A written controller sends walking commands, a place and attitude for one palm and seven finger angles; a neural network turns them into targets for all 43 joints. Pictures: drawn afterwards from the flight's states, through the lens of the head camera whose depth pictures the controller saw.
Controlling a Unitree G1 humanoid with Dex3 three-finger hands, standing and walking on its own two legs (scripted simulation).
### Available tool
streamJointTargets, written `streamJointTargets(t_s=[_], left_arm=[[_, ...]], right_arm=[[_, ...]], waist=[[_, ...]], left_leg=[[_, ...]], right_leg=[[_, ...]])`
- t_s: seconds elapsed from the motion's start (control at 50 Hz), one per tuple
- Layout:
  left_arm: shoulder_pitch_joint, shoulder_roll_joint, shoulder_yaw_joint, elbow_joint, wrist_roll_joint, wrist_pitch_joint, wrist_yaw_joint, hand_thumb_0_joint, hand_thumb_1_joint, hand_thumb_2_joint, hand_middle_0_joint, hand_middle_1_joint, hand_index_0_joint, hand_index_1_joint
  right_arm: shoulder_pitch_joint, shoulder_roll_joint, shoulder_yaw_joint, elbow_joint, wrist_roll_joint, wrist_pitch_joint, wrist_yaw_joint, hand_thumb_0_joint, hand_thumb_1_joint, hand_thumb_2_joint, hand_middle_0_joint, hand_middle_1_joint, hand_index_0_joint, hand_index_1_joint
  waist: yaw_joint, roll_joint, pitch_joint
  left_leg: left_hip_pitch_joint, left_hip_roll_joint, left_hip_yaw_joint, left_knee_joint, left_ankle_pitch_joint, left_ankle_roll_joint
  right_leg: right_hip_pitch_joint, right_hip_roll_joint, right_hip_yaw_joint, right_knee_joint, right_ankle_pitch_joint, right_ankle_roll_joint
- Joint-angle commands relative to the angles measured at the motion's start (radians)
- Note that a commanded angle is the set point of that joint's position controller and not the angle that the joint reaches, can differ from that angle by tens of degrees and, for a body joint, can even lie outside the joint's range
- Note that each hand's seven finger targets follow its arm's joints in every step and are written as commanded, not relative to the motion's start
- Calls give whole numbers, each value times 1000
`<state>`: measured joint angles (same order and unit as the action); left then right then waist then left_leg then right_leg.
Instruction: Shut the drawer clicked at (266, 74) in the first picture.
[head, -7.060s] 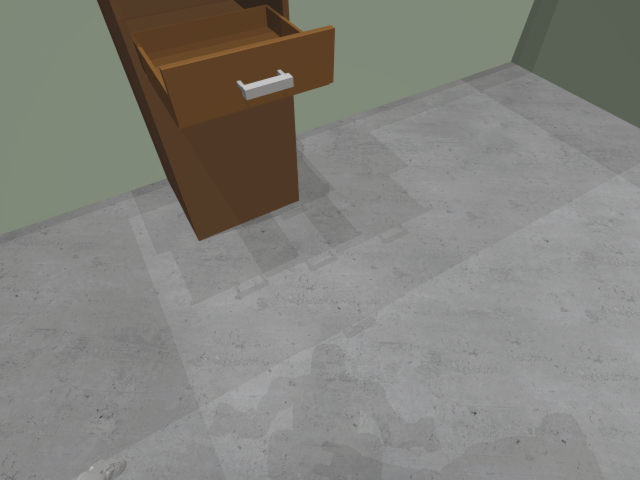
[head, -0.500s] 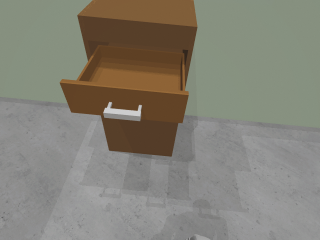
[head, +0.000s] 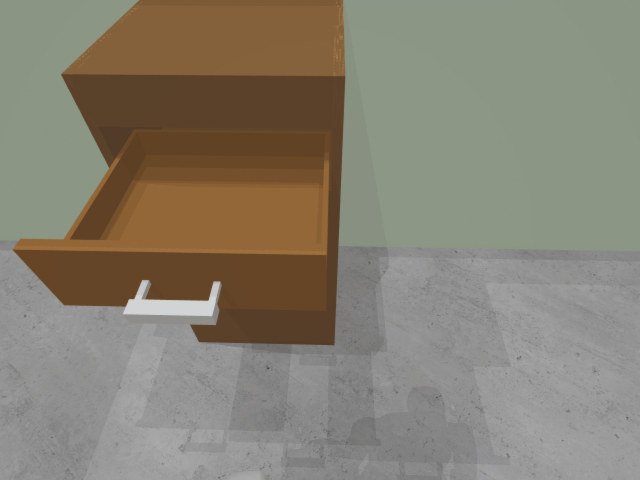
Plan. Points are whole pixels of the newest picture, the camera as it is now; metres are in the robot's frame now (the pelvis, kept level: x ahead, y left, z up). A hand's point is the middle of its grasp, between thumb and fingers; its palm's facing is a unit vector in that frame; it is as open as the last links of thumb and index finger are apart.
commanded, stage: come to a stop and stand still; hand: left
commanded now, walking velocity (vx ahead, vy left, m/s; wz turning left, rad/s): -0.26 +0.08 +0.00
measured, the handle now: (176, 299) +0.35 +0.22 +0.01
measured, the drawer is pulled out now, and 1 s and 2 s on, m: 0.30 0.30 0.30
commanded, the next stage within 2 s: look again from close up in 1.14 s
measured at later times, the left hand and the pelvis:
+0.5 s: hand out of the picture +0.03 +0.20 -0.18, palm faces +0.02 -0.96 -0.27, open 7.4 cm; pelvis +0.02 +0.00 -0.01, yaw -3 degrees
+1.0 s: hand out of the picture +0.01 +0.16 -0.17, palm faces +0.00 -0.98 -0.21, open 7.3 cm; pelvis -0.01 -0.02 +0.01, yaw -2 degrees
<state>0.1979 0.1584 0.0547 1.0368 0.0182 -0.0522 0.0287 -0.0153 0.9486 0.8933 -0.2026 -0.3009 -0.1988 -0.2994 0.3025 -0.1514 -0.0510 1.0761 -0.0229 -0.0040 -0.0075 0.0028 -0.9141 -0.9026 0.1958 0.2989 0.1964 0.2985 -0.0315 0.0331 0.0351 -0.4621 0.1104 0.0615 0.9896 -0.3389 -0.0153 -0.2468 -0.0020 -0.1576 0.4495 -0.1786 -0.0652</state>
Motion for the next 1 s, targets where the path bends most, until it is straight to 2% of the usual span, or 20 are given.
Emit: streamJointTargets(t_s=[0.0, 0.04, 0.1, 0.14, 0.2, 0.26, 0.32, 0.38, 0.44, 0.46, 0.48, 0.5, 0.52, 0.58, 0.64, 0.7, 0.74, 0.76, 0.86, 0.98], left_arm=[[65, 113, 5, -22, 1, -4, -9, 0, 900, 900, -200, -300, -200, -300], [71, 109, 2, -12, 3, 3, -4, 0, 900, 900, -200, -300, -200, -300], [76, 102, -11, 11, -11, 19, 1, 0, 900, 900, -200, -300, -200, -300], [144, 61, -19, 15, -11, 35, 8, 0, 900, 900, -200, -300, -200, -300], [160, 88, -17, 26, -12, 62, 9, 0, 900, 900, -200, -300, -200, -300], [178, 96, -11, 14, -5, 78, 5, 0, 900, 900, -200, -300, -200, -300], [183, 80, -2, -3, -2, 84, 6, 0, 900, 900, -200, -300, -200, -300], [182, 55, 1, -19, 0, 82, 9, 0, 900, 900, -200, -300, -200, -300], [242, 50, -6, -3, 3, 69, 9, 0, 900, 900, -200, -300, -200, -300], [243, 84, -3, -4, 10, 62, 12, 0, 900, 900, -200, -300, -200, -300], [189, 149, 1, -17, 14, 57, 12, 0, 900, 900, -200, -300, -200, -300], [140, 175, 3, -35, 8, 54, 9, 0, 900, 900, -200, -300, -200, -300], [118, 171, 4, -41, 10, 49, 11, 0, 900, 900, -200, -300, -200, -300], [58, 139, -7, -31, 6, 44, 9, 0, 900, 900, -200, -300, -200, -300], [81, 133, -9, -10, 1, 38, 10, 0, 900, 900, -200, -300, -200, -300], [85, 113, -16, 14, -12, 37, 10, 0, 900, 900, -200, -300, -200, -300], [106, 95, -17, 28, -14, 35, 6, 0, 900, 900, -200, -300, -200, -300], [84, 108, -16, 38, -15, 42, 7, 0, 900, 900, -200, -300, -200, -300], [84, 113, -16, 52, -13, 53, 3, 0, 900, 900, -200, -300, -200, -300], [106, 99, -13, 49, -10, 52, 3, 0, 900, 900, -200, -300, -200, -300]], right_arm=[[69, 0, 8, -24, 2, -5, 6, 0, -900, -900, 200, 300, 200, 300], [37, 1, 19, -26, 8, -13, -3, 0, -900, -900, 200, 300, 200, 300], [52, -35, 26, 2, 12, -18, -12, 0, -900, -900, 200, 300, 200, 300], [9, -112, 16, -18, 13, -28, -21, 0, -900, -900, 200, 300, 200, 300], [-71, -134, 9, -41, 19, -11, -37, 0, -900, -900, 200, 300, 200, 300], [-103, -158, -11, -62, 14, -1, -45, 0, -900, -900, 200, 300, 200, 300], [-116, -176, -27, -75, 10, 6, -48, 0, -900, -900, 200, 300, 200, 300], [-128, -179, -37, -86, 3, 15, -40, 0, -900, -900, 200, 300, 200, 300], [-153, -162, -35, -86, 11, 17, -30, 0, -900, -900, 200, 300, 200, 300], [-149, -127, -33, -87, 19, 19, -25, 0, -900, -900, 200, 300, 200, 300], [-140, -71, -23, -100, 25, 25, -17, 0, -900, -900, 200, 300, 200, 300], [-170, -59, -18, -106, 20, 37, -9, 0, -900, -900, 200, 300, 200, 300], [-186, -59, -18, -108, 14, 48, -10, 0, -900, -900, 200, 300, 200, 300], [-118, -51, -11, -55, 15, 40, -10, 0, -900, -900, 200, 300, 200, 300], [-86, -43, 0, -29, 18, 29, -16, 0, -900, -900, 200, 300, 200, 300], [-24, -60, 15, 14, 14, 4, -27, 0, -900, -900, 200, 300, 200, 300], [-29, -86, 21, 28, 10, -5, -36, 0, -900, -900, 200, 300, 200, 300], [-33, -76, 23, 38, 12, -7, -34, 0, -900, -900, 200, 300, 200, 300], [5, -63, 28, 49, 7, 6, -28, 0, -900, -900, 200, 300, 200, 300], [84, -47, 25, 55, 4, 11, -26, 0, -900, -900, 200, 300, 200, 300]], waist=[[20, -137, 21], [27, -134, 10], [12, -100, -26], [49, 45, -9], [57, 176, 8], [53, 177, -34], [43, 100, -102], [36, 94, -134], [68, 49, -128], [65, -44, -98], [35, -220, -41], [43, -251, -7], [50, -281, 11], [15, -186, 29], [28, -177, 5], [26, -74, -24], [52, -32, -34], [49, 58, -27], [52, -19, 69], [36, -61, 66]], left_leg=[[94, -9, 7, -187, 49, -18], [166, -24, -3, -318, 68, -25], [342, -21, -24, -561, 289, -28], [330, 109, -123, -595, 573, 35], [248, 149, -166, -681, 579, 102], [301, 196, -188, -687, 635, 163], [364, 237, -193, -636, 743, 220], [355, 215, -166, -619, 678, 208], [268, 142, -121, -561, 445, 140], [211, 69, -89, -492, 287, 84], [128, -36, -7, -436, 65, 17], [156, -77, -8, -360, -63, -4], [162, -71, -41, -279, -117, 0], [167, -75, -55, -237, -44, 5], [201, -73, -44, -384, -5, -4], [344, -20, -102, -597, 268, 12], [331, 16, -111, -599, 321, 23], [300, 12, -113, -623, 307, 21], [215, -24, -99, -685, 52, 15], [232, -43, -80, -656, 36, 19]], right_leg=[[-79, -248, 204, -279, -18, -97], [-51, -242, 193, -219, 130, -92], [-48, -175, 142, -99, 166, -17], [-39, -103, 126, -40, 38, 47], [27, -73, 87, 65, -86, 79], [-43, -65, 107, 229, -246, 77], [-110, -50, 142, 391, -337, 76], [-102, -47, 135, 365, -319, 81], [36, -47, 108, 63, -107, 83], [61, -90, 193, -96, 9, 71], [30, -232, 346, -156, 54, 14], [-89, -313, 399, -213, -6, -59], [-143, -309, 416, -238, -50, -88], [-92, -237, 314, -160, 118, -93], [-2, -210, 275, -114, 215, -75], [-13, -145, 242, -72, 143, -3], [39, -108, 220, -87, 144, 32], [70, -112, 203, -79, 124, 34], [44, -106, 230, -180, -161, 38], [-22, -109, 252, -218, -270, 36]])
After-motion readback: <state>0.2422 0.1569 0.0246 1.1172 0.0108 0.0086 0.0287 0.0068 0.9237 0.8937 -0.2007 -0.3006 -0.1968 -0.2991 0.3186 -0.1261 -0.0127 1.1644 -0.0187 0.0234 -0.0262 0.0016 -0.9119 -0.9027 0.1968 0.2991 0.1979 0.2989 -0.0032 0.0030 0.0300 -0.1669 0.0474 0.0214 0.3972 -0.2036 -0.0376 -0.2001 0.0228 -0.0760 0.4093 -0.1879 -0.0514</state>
